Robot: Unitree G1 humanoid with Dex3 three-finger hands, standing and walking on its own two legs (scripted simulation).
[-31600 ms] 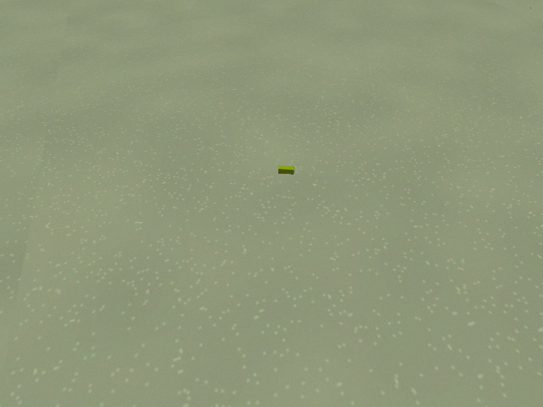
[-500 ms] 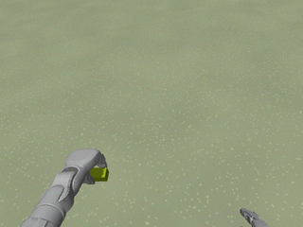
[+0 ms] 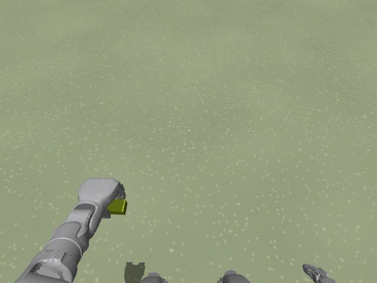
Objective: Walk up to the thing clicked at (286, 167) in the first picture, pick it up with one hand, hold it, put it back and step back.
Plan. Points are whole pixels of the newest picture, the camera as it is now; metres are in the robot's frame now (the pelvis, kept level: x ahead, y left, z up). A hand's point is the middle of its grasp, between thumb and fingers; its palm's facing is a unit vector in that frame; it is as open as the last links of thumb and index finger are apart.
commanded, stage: crouch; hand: left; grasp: from above
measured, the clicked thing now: (108, 206) +0.34 +0.22 -0.14
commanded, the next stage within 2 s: lower in 1.50 s
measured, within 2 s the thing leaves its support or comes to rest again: neither
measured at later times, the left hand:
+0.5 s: hand (122, 217) +0.37 +0.24 -0.35, palm faces -0.45 +0.03 -0.89, open 6.3 cm
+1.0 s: hand (127, 223) +0.39 +0.25 -0.48, palm faces -0.45 +0.00 -0.89, open 6.3 cm
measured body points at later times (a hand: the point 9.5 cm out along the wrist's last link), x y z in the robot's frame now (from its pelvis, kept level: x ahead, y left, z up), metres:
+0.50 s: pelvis -0.05 +0.01 -0.21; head +0.14 +0.02 +0.20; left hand +0.39 +0.24 -0.30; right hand +0.00 -0.27 -0.34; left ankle +0.03 +0.13 -0.69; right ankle +0.03 -0.14 -0.69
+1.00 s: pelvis -0.05 +0.00 -0.32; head +0.18 +0.04 +0.07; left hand +0.41 +0.25 -0.43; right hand +0.01 -0.28 -0.44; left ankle +0.03 +0.13 -0.69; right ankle +0.03 -0.14 -0.69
